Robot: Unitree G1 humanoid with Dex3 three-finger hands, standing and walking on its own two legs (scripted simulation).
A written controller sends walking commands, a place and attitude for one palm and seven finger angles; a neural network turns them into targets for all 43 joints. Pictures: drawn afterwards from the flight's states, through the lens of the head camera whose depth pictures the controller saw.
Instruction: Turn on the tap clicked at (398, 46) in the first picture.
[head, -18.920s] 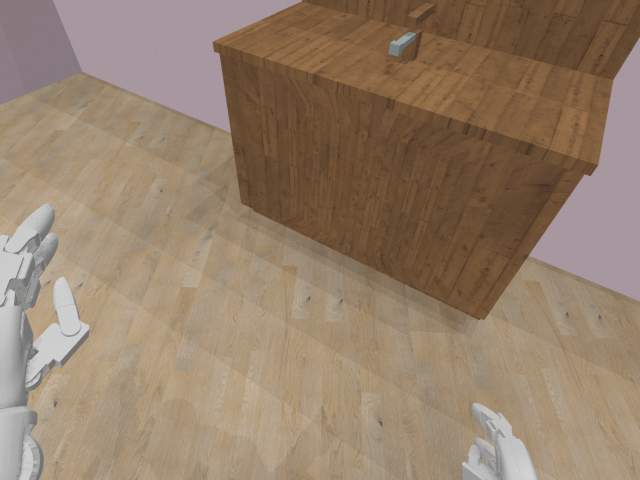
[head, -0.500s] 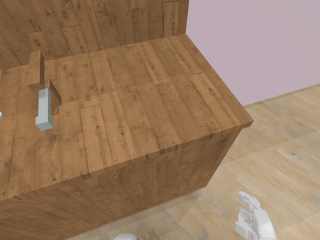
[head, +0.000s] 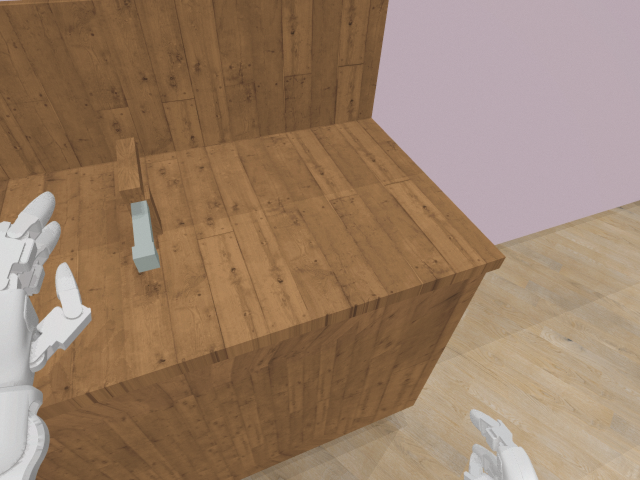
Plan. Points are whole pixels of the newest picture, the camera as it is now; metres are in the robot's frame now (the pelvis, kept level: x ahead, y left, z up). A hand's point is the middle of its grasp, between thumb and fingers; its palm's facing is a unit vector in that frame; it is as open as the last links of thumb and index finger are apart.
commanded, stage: come to a stop and stand still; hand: left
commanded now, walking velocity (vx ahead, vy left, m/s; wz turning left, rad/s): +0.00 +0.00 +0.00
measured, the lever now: (146, 257) +0.37 +0.28 +0.07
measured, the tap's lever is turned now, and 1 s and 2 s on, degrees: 0 0 0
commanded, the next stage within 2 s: look again from close up in 1.32 s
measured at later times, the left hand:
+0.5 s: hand (53, 288) +0.25 +0.30 +0.16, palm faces +0.41 -0.83 -0.39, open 7.4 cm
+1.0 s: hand (104, 292) +0.25 +0.25 +0.15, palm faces +0.42 -0.84 -0.35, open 7.4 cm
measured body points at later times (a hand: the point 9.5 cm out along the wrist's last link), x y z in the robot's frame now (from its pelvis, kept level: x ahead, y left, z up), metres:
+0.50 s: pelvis +0.03 +0.04 +0.00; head +0.05 +0.05 +0.45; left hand +0.22 +0.34 +0.18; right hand +0.22 -0.16 -0.08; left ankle +0.04 +0.08 -0.74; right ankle +0.06 -0.09 -0.74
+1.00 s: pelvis +0.05 +0.00 +0.00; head +0.06 +0.00 +0.45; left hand +0.22 +0.29 +0.17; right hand +0.25 -0.22 -0.07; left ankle +0.04 +0.08 -0.74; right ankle +0.06 -0.09 -0.74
